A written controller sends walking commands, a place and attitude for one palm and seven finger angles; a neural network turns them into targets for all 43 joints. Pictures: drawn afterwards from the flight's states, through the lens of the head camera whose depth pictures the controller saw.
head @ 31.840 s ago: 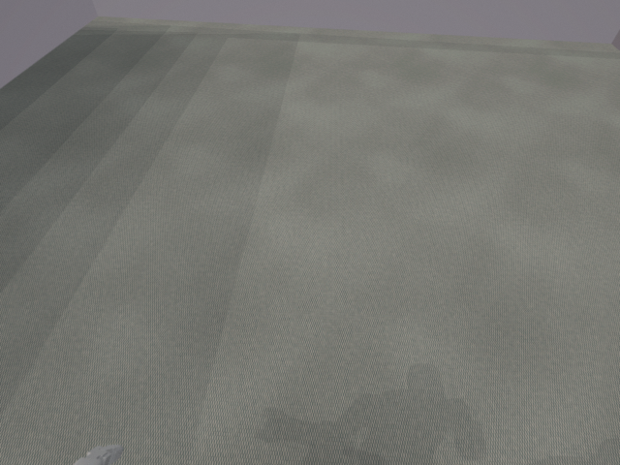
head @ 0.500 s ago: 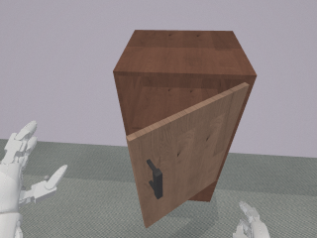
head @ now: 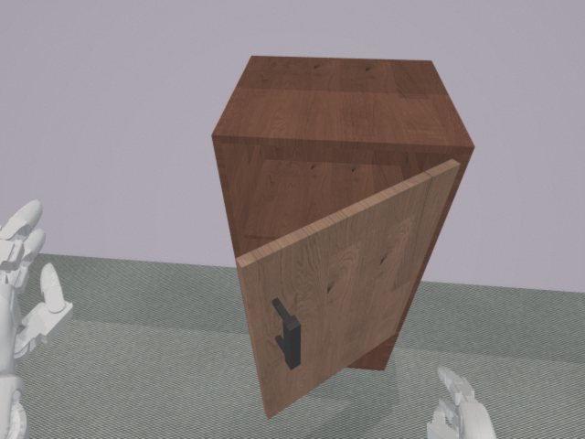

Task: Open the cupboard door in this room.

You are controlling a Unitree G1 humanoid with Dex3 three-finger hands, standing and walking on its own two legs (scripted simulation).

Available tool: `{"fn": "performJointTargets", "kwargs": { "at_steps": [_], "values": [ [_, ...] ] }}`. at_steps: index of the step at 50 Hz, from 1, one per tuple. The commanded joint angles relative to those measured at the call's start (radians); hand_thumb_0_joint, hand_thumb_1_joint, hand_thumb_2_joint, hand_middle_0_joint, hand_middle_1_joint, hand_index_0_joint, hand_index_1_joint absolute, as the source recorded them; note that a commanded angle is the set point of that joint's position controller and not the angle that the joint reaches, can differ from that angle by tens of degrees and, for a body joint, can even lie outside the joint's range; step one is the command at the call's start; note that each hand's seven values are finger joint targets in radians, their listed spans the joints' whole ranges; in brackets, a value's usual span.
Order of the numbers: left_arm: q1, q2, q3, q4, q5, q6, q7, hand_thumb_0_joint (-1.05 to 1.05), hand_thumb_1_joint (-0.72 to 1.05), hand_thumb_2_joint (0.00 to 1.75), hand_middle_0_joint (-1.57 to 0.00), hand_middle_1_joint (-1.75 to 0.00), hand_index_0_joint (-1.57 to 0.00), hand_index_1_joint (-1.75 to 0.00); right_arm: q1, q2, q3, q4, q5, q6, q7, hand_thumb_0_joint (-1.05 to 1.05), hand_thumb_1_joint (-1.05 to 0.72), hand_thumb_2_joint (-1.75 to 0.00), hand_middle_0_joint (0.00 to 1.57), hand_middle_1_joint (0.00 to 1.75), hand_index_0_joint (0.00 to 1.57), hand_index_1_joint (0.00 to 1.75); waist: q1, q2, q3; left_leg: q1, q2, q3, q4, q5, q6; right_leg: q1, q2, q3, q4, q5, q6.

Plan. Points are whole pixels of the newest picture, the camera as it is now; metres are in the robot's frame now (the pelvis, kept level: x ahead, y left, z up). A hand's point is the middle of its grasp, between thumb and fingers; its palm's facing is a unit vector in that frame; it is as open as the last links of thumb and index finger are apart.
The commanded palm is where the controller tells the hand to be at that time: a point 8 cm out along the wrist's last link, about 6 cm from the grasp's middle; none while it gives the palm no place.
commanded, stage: draw the hand back to the body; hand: left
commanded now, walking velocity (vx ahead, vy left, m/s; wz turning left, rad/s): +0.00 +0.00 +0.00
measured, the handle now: (285, 334) +0.29 +0.06 -0.04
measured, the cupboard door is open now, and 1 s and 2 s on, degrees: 38 38 38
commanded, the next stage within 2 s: step back with the hand held close in 0.02 s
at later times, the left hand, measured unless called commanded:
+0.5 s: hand (60, 324) +0.17 +0.26 +0.16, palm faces +0.37 -0.77 -0.51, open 7.4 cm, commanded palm +0.11 +0.30 +0.18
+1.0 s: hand out of the picture +0.07 +0.27 +0.17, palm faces +0.52 -0.71 -0.48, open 7.4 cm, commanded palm +0.00 +0.31 +0.18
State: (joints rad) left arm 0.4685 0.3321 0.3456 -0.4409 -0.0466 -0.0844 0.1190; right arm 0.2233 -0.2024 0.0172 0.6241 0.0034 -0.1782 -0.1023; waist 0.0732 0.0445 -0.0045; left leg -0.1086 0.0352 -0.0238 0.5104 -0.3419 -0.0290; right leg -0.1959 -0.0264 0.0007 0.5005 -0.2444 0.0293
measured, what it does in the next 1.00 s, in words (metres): shifts its weight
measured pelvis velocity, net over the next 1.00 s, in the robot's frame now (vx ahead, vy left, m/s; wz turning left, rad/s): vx -0.12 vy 0.00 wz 0.06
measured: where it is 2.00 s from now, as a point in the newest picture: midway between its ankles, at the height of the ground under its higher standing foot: outside the picture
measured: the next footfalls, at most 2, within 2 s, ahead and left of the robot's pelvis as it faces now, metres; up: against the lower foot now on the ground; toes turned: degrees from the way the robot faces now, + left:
left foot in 1.44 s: -0.18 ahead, +0.14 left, +0.01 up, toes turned +23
right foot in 1.72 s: -0.30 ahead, -0.16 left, +0.00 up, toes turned +2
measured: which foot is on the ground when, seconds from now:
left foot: down 0.00-1.00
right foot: down 0.00-1.00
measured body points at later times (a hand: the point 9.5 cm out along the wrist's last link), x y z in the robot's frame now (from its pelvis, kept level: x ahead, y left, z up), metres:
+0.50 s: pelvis -0.04 +0.01 +0.00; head -0.02 +0.00 +0.45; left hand +0.15 +0.30 +0.19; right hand +0.14 -0.25 -0.07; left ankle -0.04 +0.14 -0.74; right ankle +0.02 -0.14 -0.74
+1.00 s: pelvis -0.12 +0.00 -0.02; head -0.11 +0.00 +0.43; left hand +0.03 +0.31 +0.19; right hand +0.04 -0.24 -0.10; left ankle -0.04 +0.14 -0.73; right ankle +0.02 -0.13 -0.73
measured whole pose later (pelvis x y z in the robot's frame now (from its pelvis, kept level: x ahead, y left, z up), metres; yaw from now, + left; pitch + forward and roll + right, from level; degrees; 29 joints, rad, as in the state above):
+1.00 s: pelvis -0.12 +0.00 -0.02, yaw +3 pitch -2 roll +1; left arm 0.50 0.39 0.46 -0.49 0.01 -0.24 0.17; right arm 0.24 -0.21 -0.01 0.58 0.01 -0.09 -0.09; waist -0.01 -0.02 0.05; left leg -0.42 0.01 -0.02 0.67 -0.34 0.01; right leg -0.44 -0.01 0.09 0.55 -0.09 0.04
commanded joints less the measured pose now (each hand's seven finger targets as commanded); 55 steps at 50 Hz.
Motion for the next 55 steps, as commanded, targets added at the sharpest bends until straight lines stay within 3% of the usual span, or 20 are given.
{"fn": "performJointTargets", "kwargs": {
  "at_steps": [1,6,7,8,9,10,11,14,16,17,18,22,23,28,31,38,43,45,49,55],
  "values": [
    [-0.101,0.177,0.114,-0.194,-0.001,-0.062,0.021,0.00,0.90,0.90,-0.20,-0.30,-0.20,-0.30,-0.127,-0.106,-0.036,-0.156,-0.002,-0.058,0.001,0.00,-0.90,-0.90,0.20,0.30,0.20,0.30,-0.005,0.032,-0.046,-0.096,-0.023,0.055,-0.108,0.282,0.023,0.111,0.026,-0.052,-0.064,0.203,-0.036],
    [-0.104,0.174,0.112,-0.183,-0.003,-0.064,0.018,0.00,0.90,0.90,-0.20,-0.30,-0.20,-0.30,-0.137,-0.106,-0.038,-0.153,-0.003,-0.054,0.005,0.00,-0.90,-0.90,0.20,0.30,0.20,0.30,-0.003,0.005,-0.040,-0.093,-0.022,0.054,-0.124,0.260,0.025,0.118,0.028,-0.052,-0.078,0.187,-0.035],
    [-0.181,0.188,0.110,-0.206,-0.001,-0.065,0.020,0.00,0.90,0.90,-0.20,-0.30,-0.20,-0.30,-0.144,-0.109,-0.037,-0.150,-0.002,-0.052,0.003,0.00,-0.90,-0.90,0.20,0.30,0.20,0.30,-0.010,0.005,-0.051,-0.086,-0.026,0.056,-0.125,0.241,0.028,0.115,0.028,-0.048,-0.085,0.173,-0.034],
    [-0.381,0.352,0.284,-0.232,0.015,-0.134,0.037,0.00,0.90,0.90,-0.20,-0.30,-0.20,-0.30,-0.120,-0.119,-0.019,-0.178,-0.005,-0.035,0.003,0.00,-0.90,-0.90,0.20,0.30,0.20,0.30,-0.048,0.063,0.049,-0.152,-0.016,0.055,-0.129,0.150,0.042,0.059,-0.003,0.020,-0.132,0.207,-0.027],
    [-0.200,0.240,0.207,-0.105,0.001,-0.136,0.023,0.00,0.90,0.90,-0.20,-0.30,-0.20,-0.30,-0.128,-0.119,-0.029,-0.163,0.000,-0.016,0.001,0.00,-0.90,-0.90,0.20,0.30,0.20,0.30,-0.054,-0.050,0.025,-0.150,-0.020,0.044,-0.104,0.142,0.048,0.054,-0.012,0.025,-0.150,0.226,-0.028],
    [-0.099,0.189,0.168,-0.067,0.002,-0.135,0.010,0.00,0.90,0.90,-0.20,-0.30,-0.20,-0.30,-0.131,-0.131,-0.039,-0.167,-0.002,0.002,0.008,0.00,-0.90,-0.90,0.20,0.30,0.20,0.30,-0.058,-0.081,-0.001,-0.123,-0.023,0.053,-0.095,0.172,0.048,0.056,-0.012,0.037,-0.155,0.268,-0.030],
    [-0.074,0.175,0.145,-0.094,0.005,-0.140,0.005,0.00,0.90,0.90,-0.20,-0.30,-0.20,-0.30,-0.134,-0.139,-0.045,-0.170,-0.006,0.017,0.014,0.00,-0.90,-0.90,0.20,0.30,0.20,0.30,-0.063,-0.059,-0.013,-0.123,-0.022,0.053,-0.100,0.203,0.044,0.063,-0.013,0.032,-0.147,0.306,-0.030],
    [-0.020,0.192,0.158,-0.152,0.012,-0.150,0.010,0.00,0.90,0.90,-0.20,-0.30,-0.20,-0.30,-0.136,-0.145,-0.055,-0.183,-0.011,0.044,0.018,0.00,-0.90,-0.90,0.20,0.30,0.20,0.30,-0.062,0.007,-0.085,-0.127,-0.007,0.055,-0.127,0.330,0.033,0.127,-0.007,-0.001,-0.089,0.411,-0.023],
    [0.013,0.212,0.177,-0.185,0.013,-0.148,0.017,0.00,0.90,0.90,-0.20,-0.30,-0.20,-0.30,-0.138,-0.141,-0.061,-0.201,-0.009,0.063,0.019,0.00,-0.90,-0.90,0.20,0.30,0.20,0.30,-0.061,0.002,-0.124,-0.134,-0.005,0.060,-0.123,0.384,0.028,0.151,-0.001,-0.008,-0.067,0.457,-0.017],
    [0.025,0.225,0.193,-0.197,0.013,-0.145,0.021,0.00,0.90,0.90,-0.20,-0.30,-0.20,-0.30,-0.137,-0.138,-0.063,-0.209,-0.008,0.072,0.018,0.00,-0.90,-0.90,0.20,0.30,0.20,0.30,-0.060,-0.008,-0.137,-0.147,-0.005,0.060,-0.126,0.387,0.025,0.166,0.003,-0.010,-0.060,0.464,-0.015],
    [0.022,0.252,0.212,-0.226,0.016,-0.148,0.027,0.00,0.90,0.90,-0.20,-0.30,-0.20,-0.30,-0.142,-0.143,-0.068,-0.211,-0.007,0.080,0.014,0.00,-0.90,-0.90,0.20,0.30,0.20,0.30,-0.058,0.027,-0.148,-0.166,-0.007,0.054,-0.129,0.388,0.026,0.191,0.000,-0.014,-0.048,0.479,-0.016],
    [0.071,0.256,0.232,-0.243,0.014,-0.152,0.040,0.00,0.90,0.90,-0.20,-0.30,-0.20,-0.30,-0.136,-0.132,-0.074,-0.235,0.001,0.096,0.010,0.00,-0.90,-0.90,0.20,0.30,0.20,0.30,-0.062,0.009,-0.161,-0.224,-0.007,0.061,-0.125,0.342,0.027,0.209,0.007,-0.007,-0.019,0.504,-0.008],
    [0.069,0.270,0.244,-0.248,0.017,-0.155,0.046,0.00,0.90,0.90,-0.20,-0.30,-0.20,-0.30,-0.141,-0.137,-0.077,-0.233,0.000,0.098,0.007,0.00,-0.90,-0.90,0.20,0.30,0.20,0.30,-0.060,0.052,-0.152,-0.260,-0.006,0.053,-0.140,0.312,0.032,0.227,0.008,-0.011,-0.008,0.489,-0.007],
    [0.072,0.248,0.229,-0.229,0.024,-0.160,0.057,0.00,0.90,0.90,-0.20,-0.30,-0.20,-0.30,-0.129,-0.141,-0.081,-0.230,0.006,0.092,0.004,0.00,-0.90,-0.90,0.20,0.30,0.20,0.30,-0.065,0.026,-0.107,-0.382,-0.002,0.047,-0.150,0.123,0.045,0.227,0.015,0.004,0.002,0.391,0.002],
    [0.052,0.233,0.209,-0.215,0.028,-0.162,0.059,0.00,0.90,0.90,-0.20,-0.30,-0.20,-0.30,-0.119,-0.143,-0.079,-0.228,0.012,0.083,0.006,0.00,-0.90,-0.90,0.20,0.30,0.20,0.30,-0.070,-0.007,-0.062,-0.436,-0.013,0.052,-0.146,-0.042,0.050,0.165,0.014,0.033,-0.033,0.216,0.004],
    [-0.031,0.252,0.221,-0.221,0.054,-0.186,0.072,0.00,0.90,0.90,-0.20,-0.30,-0.20,-0.30,-0.106,-0.156,-0.078,-0.221,0.008,0.056,-0.002,0.00,-0.90,-0.90,0.20,0.30,0.20,0.30,-0.073,0.018,-0.007,-0.582,0.008,0.008,-0.155,-0.314,0.081,0.117,0.030,0.060,-0.040,-0.099,0.006],
    [-0.012,0.277,0.255,-0.245,0.053,-0.204,0.078,0.00,0.90,0.90,-0.20,-0.30,-0.20,-0.30,-0.094,-0.148,-0.079,-0.213,0.003,0.038,0.002,0.00,-0.90,-0.90,0.20,0.30,0.20,0.30,-0.073,0.015,-0.045,-0.559,-0.013,0.006,-0.102,-0.297,0.077,0.093,0.027,0.099,-0.031,-0.043,-0.008],
    [-0.004,0.250,0.240,-0.252,0.053,-0.212,0.076,0.00,0.90,0.90,-0.20,-0.30,-0.20,-0.30,-0.089,-0.145,-0.077,-0.214,0.001,0.031,0.006,0.00,-0.90,-0.90,0.20,0.30,0.20,0.30,-0.076,0.028,-0.040,-0.592,-0.007,-0.004,-0.101,-0.348,0.079,0.087,0.029,0.118,-0.017,-0.094,-0.009],
    [-0.012,0.243,0.233,-0.240,0.045,-0.215,0.078,0.00,0.90,0.90,-0.20,-0.30,-0.20,-0.30,-0.081,-0.140,-0.078,-0.197,0.001,0.030,0.008,0.00,-0.90,-0.90,0.20,0.30,0.20,0.30,-0.085,-0.019,-0.031,-0.561,-0.016,-0.002,-0.068,-0.325,0.069,0.007,0.023,0.136,-0.026,-0.088,-0.017],
    [-0.005,0.259,0.264,-0.268,0.043,-0.231,0.073,0.00,0.90,0.90,-0.20,-0.30,-0.20,-0.30,-0.084,-0.141,-0.094,-0.190,0.004,0.025,0.012,0.00,-0.90,-0.90,0.20,0.30,0.20,0.30,-0.086,0.012,-0.070,-0.577,0.024,-0.022,-0.069,-0.379,0.083,-0.022,0.044,0.140,0.068,-0.082,-0.010]
  ]
}}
